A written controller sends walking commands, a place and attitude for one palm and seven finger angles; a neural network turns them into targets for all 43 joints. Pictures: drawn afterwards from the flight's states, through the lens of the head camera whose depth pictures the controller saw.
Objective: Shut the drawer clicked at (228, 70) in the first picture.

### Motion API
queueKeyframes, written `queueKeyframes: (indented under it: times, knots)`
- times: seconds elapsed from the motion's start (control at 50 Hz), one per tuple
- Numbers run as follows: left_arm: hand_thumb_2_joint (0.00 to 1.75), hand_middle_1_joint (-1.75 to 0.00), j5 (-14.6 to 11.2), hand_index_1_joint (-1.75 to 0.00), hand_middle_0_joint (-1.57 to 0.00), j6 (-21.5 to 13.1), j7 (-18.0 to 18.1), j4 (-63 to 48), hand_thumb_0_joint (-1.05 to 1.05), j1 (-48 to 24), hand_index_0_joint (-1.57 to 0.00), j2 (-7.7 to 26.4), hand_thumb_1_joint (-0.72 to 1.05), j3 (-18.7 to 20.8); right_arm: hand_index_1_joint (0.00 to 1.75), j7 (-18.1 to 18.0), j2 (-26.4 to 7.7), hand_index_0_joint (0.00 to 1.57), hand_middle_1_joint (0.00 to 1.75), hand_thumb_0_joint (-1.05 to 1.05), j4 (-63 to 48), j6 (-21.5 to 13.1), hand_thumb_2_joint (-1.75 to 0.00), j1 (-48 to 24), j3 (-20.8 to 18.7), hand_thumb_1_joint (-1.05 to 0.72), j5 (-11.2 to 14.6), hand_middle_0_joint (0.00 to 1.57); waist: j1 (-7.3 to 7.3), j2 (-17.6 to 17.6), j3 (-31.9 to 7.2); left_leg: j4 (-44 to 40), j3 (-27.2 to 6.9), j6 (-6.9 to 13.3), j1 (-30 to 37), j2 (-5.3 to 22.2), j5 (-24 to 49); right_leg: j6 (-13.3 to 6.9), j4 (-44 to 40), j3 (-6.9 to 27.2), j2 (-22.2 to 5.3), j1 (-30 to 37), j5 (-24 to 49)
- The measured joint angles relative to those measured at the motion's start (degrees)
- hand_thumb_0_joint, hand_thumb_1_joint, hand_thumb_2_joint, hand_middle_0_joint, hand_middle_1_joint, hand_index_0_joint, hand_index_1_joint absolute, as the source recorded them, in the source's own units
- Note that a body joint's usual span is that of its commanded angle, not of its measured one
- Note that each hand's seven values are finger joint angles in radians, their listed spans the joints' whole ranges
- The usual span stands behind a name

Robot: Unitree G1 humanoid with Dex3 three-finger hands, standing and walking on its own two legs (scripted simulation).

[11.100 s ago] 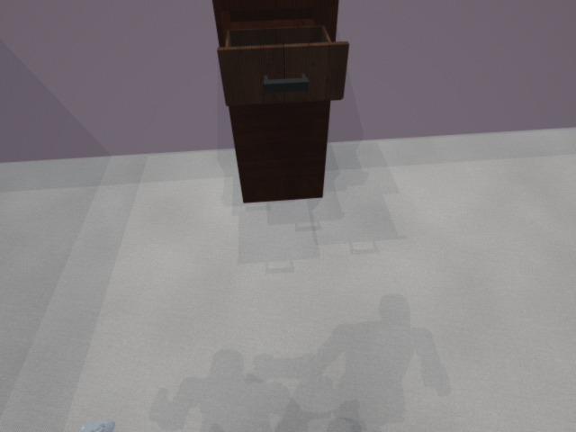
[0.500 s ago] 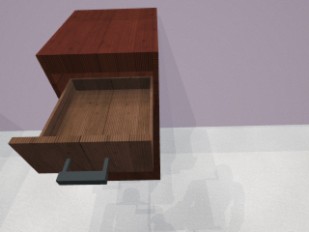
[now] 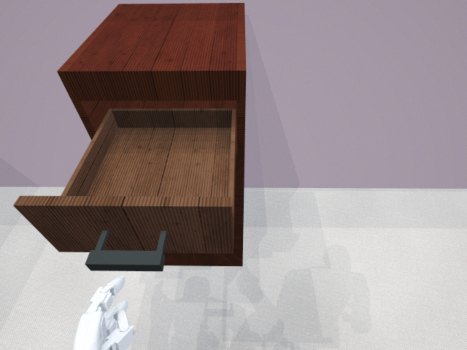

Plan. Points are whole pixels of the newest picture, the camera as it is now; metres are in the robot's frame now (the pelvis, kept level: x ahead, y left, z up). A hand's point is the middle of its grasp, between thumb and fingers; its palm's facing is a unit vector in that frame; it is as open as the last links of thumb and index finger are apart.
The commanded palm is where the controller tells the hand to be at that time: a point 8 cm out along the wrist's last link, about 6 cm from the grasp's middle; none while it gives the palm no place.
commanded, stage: raise the hand and make a fist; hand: left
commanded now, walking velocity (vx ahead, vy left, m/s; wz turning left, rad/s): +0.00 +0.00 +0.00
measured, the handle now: (130, 248) +0.28 +0.20 +0.03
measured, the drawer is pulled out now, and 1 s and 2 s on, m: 0.30 0.30 0.30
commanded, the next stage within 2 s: bring the fist close to the handle in 1.74 s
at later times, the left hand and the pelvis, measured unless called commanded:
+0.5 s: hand (133, 341) +0.14 +0.16 +0.01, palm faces +0.01 -1.00 -0.06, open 4.7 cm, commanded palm +0.10 +0.22 +0.03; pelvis -0.03 -0.02 -0.06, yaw +2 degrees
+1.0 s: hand (108, 334) +0.14 +0.17 +0.07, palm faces +0.06 -1.00 -0.07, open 3.1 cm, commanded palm +0.08 +0.22 +0.09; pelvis +0.00 +0.01 -0.04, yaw +1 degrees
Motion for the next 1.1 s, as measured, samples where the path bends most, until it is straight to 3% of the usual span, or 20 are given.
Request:
queueKeyframes:
  times: [0.06,0.1,0.16,0.22,0.26,0.36,0.46,0.52,0.66,0.84,1.1]
  knots:
    - [0.90,-0.38,-2.5,-0.38,-0.28,-8.8,-4.5,-4.5,0.01,-0.3,-0.25,-1.5,0.92,2.3,0.30,1.6,-1.1,0.20,0.30,0.01,-6.1,-2.0,-0.90,-4.0,-1.5,-0.90,-0.6,0.20,-0.27,-0.5,-3.3,6.0,0.4,-0.2,-6.8,0.2,-2.2,-0.2,6.2,0.6,0.0,-7.1,-2.0]
    - [0.90,-0.41,-3.9,-0.42,-0.31,-15.3,-9.4,-3.1,0.01,1.3,-0.24,-2.1,0.92,3.4,0.30,2.8,-1.3,0.20,0.30,0.01,-10.2,-2.6,-0.90,-7.0,-2.4,-0.90,-0.9,0.20,-0.14,-1.6,-4.9,11.4,0.8,-0.4,-12.1,0.6,-4.3,-0.5,11.6,1.1,0.3,-12.8,-4.0]
    - [0.90,-0.47,-3.4,-0.47,-0.36,-24.6,-15.5,-6.8,0.01,6.4,-0.29,-1.2,0.91,2.8,0.30,4.0,-2.0,0.20,0.30,0.01,-15.8,-3.3,-0.90,-10.1,-3.7,-0.90,-1.4,0.20,1.37,-3.0,-6.0,19.8,0.3,-1.0,-19.3,1.4,-7.9,-0.9,19.4,0.9,0.8,-19.8,-7.1]
    - [0.90,-0.53,-4.0,-0.53,-0.42,-28.9,-18.1,-12.4,0.01,10.5,-0.36,0.0,0.90,2.7,0.30,4.0,-3.0,0.20,0.30,0.01,-19.5,-2.8,-0.90,-12.3,-4.2,-0.90,-1.2,0.20,3.05,-3.2,-6.3,26.7,-1.2,-1.5,-24.5,1.6,-10.6,-1.4,25.3,-0.3,0.7,-24.0,-9.1]
    - [0.90,-0.57,-5.0,-0.58,-0.46,-28.1,-18.6,-15.3,0.01,11.2,-0.42,0.3,0.90,3.1,0.30,3.3,-3.3,0.20,0.30,0.01,-21.0,-2.0,-0.90,-13.1,-3.8,-0.90,-0.7,0.20,4.08,-2.5,-6.1,29.7,-2.6,-1.7,-26.8,1.5,-11.7,-1.7,27.8,-1.5,0.6,-25.5,-11.0]
    - [0.90,-0.68,-5.9,-0.68,-0.55,-20.7,-19.7,-20.3,0.02,8.7,-0.53,1.3,0.90,3.3,0.30,1.5,-1.4,0.20,0.30,0.01,-22.5,-0.3,-0.90,-12.1,-0.6,-0.90,0.2,0.20,5.29,-0.6,-5.4,31.9,-4.9,-1.6,-28.8,1.5,-12.1,-2.1,28.6,-3.8,0.7,-26.0,-11.3]
    - [0.90,-0.79,-5.8,-0.79,-0.65,-13.8,-20.6,-23.0,0.02,6.3,-0.64,2.8,0.90,3.2,0.30,0.8,2.4,0.20,0.30,0.01,-20.7,1.2,-0.90,-8.6,2.4,-0.90,0.7,0.20,3.96,0.7,-5.3,29.4,-5.0,-1.7,-26.7,2.0,-11.0,-2.0,25.5,-3.9,1.2,-23.8,-9.9]
    - [0.90,-0.85,-6.5,-0.86,-0.71,-11.4,-19.9,-23.8,0.02,6.8,-0.70,3.1,0.90,4.3,0.30,0.6,3.5,0.20,0.30,0.01,-19.1,1.8,-0.90,-6.0,2.8,-0.90,1.0,0.21,2.73,1.0,-5.3,27.0,-4.2,-1.5,-24.6,2.1,-10.2,-1.8,23.3,-3.2,1.3,-22.1,-9.1]
    - [0.90,-1.00,-7.2,-1.01,-0.85,-11.5,-17.4,-27.0,0.02,12.6,-0.84,3.1,0.90,5.7,0.30,0.4,1.5,0.20,0.30,0.01,-16.8,0.7,-0.90,-2.0,1.0,-0.90,1.4,0.21,1.42,1.0,-5.0,23.4,-2.6,-0.8,-21.1,1.8,-9.3,-1.0,20.1,-1.8,1.2,-19.2,-7.9]
    - [0.90,-1.20,-5.8,-1.20,-1.03,-12.9,-15.5,-32.8,0.02,16.4,-1.02,3.1,0.90,3.0,0.30,0.0,-1.4,0.20,0.30,0.02,-18.1,-2.0,-0.90,-3.0,-0.8,-0.90,1.8,0.20,2.12,0.4,-4.7,22.8,-2.3,0.1,-19.1,1.3,-9.7,-0.2,18.8,-1.5,0.8,-16.8,-7.8]
    - [0.90,-1.48,-4.6,-1.48,-1.29,-5.0,-14.4,-41.5,0.02,17.8,-1.28,3.4,0.90,1.6,0.30,1.1,1.5,0.20,0.30,0.01,-21.5,-2.7,-0.90,-6.7,3.3,-0.90,1.8,0.20,4.27,1.1,-5.7,19.1,-2.2,0.7,-12.7,1.0,-9.6,0.5,14.4,-1.5,0.6,-10.1,-7.4]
